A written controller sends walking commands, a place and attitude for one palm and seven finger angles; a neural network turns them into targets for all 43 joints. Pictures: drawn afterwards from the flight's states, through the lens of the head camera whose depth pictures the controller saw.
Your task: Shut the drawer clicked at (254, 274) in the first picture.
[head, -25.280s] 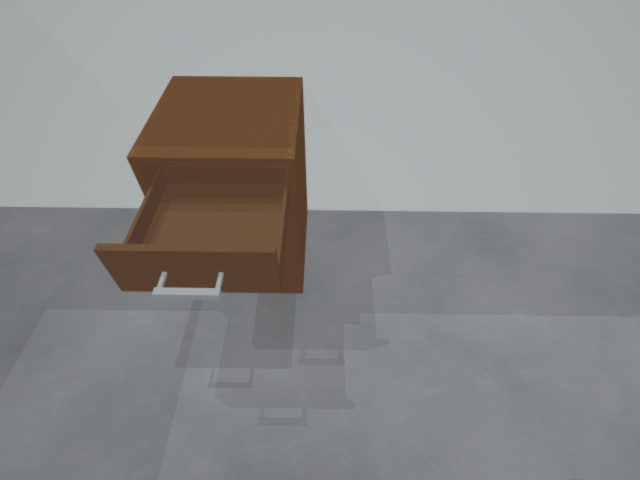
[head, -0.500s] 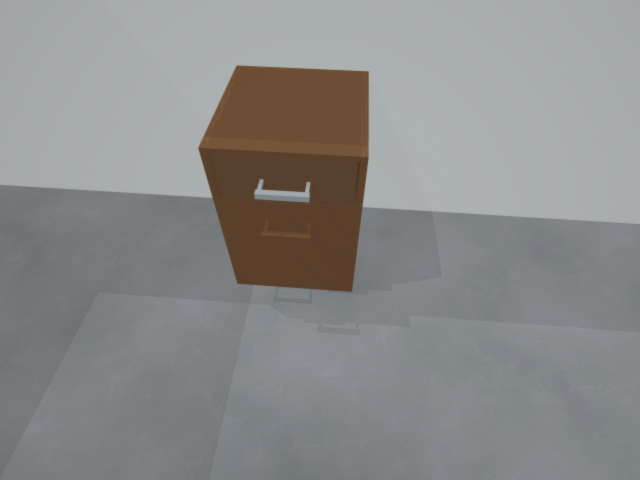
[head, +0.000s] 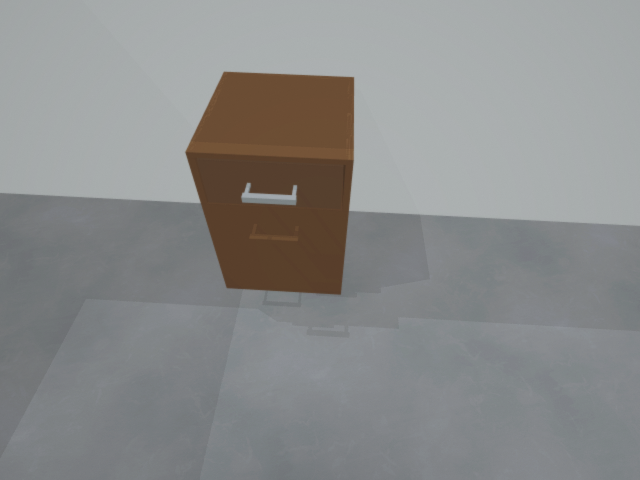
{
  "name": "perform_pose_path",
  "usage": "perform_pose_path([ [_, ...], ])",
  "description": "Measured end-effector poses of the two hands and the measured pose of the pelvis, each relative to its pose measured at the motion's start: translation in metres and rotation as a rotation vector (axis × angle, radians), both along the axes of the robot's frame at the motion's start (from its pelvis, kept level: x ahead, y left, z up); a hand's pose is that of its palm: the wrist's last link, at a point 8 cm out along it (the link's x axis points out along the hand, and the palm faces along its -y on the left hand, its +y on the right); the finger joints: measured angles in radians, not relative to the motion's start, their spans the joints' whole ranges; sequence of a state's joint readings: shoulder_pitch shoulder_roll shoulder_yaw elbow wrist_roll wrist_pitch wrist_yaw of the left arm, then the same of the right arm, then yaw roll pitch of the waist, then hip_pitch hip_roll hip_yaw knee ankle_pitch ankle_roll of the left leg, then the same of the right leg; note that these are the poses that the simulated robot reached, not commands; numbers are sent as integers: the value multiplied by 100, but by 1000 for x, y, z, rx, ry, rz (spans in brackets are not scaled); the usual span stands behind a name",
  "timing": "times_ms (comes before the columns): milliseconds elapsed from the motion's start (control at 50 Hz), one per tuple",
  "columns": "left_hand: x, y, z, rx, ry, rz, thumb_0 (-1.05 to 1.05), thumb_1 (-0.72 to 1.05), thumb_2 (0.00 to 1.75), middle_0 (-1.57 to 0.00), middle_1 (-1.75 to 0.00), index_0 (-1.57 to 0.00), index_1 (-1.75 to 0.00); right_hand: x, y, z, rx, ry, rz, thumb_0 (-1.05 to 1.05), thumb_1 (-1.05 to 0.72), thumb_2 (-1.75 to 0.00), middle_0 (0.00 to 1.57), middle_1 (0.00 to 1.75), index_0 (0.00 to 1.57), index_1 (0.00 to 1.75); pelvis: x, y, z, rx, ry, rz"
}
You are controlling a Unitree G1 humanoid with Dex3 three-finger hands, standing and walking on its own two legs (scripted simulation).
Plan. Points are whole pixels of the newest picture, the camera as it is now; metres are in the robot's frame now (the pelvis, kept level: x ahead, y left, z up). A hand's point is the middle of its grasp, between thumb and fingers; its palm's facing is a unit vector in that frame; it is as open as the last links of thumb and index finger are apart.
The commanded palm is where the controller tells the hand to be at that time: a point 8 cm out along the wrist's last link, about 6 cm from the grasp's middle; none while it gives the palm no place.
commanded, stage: look to check the result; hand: left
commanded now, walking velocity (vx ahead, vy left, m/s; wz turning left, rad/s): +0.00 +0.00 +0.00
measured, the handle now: (270, 193) +0.84 +0.17 -0.24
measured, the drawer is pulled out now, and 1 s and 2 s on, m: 0.00 0.00 0.00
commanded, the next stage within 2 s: stand and wait in 0.54 s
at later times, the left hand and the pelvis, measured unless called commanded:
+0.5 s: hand out of the picture -0.02 +0.14 -0.18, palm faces +0.06 -0.99 -0.16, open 7.4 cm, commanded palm none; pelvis +0.01 -0.01 +0.00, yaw +0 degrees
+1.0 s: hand out of the picture -0.01 +0.14 -0.18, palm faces +0.07 -0.98 -0.17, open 7.4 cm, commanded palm none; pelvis +0.02 -0.01 +0.00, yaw +1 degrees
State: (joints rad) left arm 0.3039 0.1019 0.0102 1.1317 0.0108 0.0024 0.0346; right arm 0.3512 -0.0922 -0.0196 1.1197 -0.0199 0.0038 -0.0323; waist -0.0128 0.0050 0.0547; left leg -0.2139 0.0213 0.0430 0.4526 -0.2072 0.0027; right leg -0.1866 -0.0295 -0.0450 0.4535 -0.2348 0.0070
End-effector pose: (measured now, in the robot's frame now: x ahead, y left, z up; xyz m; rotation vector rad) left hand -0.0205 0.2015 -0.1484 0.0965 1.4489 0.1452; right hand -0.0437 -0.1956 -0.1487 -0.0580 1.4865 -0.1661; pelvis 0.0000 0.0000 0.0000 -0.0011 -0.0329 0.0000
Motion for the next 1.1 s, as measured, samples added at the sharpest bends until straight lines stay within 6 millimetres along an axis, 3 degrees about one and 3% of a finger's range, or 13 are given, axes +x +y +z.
perform_pose_path([
  [300,-6,-7,1,12,21,18,1,90,90,-20,-30,-20,-30,4,-5,-1,10,8,2,0,-91,-90,20,30,20,30,3,-9,0,-1,2,5],
  [580,1,-15,0,-1,8,22,1,90,90,-20,-30,-20,-30,19,-10,-1,3,-16,12,0,-91,-90,20,30,20,30,8,-13,0,-2,0,6],
  [1100,11,-11,2,13,11,28,1,90,90,-20,-30,-20,-30,26,-10,-1,5,0,20,0,-91,-90,20,30,20,30,18,-14,1,2,3,10],
])
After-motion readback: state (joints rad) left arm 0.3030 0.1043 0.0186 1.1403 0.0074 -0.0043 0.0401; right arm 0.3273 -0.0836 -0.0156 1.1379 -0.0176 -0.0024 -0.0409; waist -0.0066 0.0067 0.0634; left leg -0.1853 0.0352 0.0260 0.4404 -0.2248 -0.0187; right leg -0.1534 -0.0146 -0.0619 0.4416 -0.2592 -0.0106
